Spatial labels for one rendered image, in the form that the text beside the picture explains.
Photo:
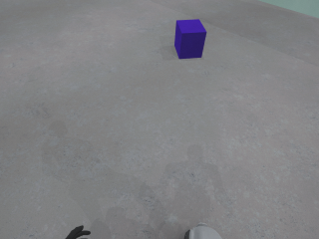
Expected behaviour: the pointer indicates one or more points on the right robot thigh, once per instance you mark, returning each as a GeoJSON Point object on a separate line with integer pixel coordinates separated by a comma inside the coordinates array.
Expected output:
{"type": "Point", "coordinates": [203, 232]}

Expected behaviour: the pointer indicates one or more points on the carton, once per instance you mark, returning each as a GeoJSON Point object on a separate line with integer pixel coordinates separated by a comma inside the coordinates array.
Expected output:
{"type": "Point", "coordinates": [189, 38]}

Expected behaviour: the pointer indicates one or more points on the robot right shin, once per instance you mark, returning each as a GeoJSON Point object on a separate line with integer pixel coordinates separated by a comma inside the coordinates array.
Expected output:
{"type": "Point", "coordinates": [201, 224]}

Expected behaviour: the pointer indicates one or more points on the left robot hand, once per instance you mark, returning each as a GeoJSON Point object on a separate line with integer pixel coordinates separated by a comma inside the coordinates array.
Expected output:
{"type": "Point", "coordinates": [78, 232]}

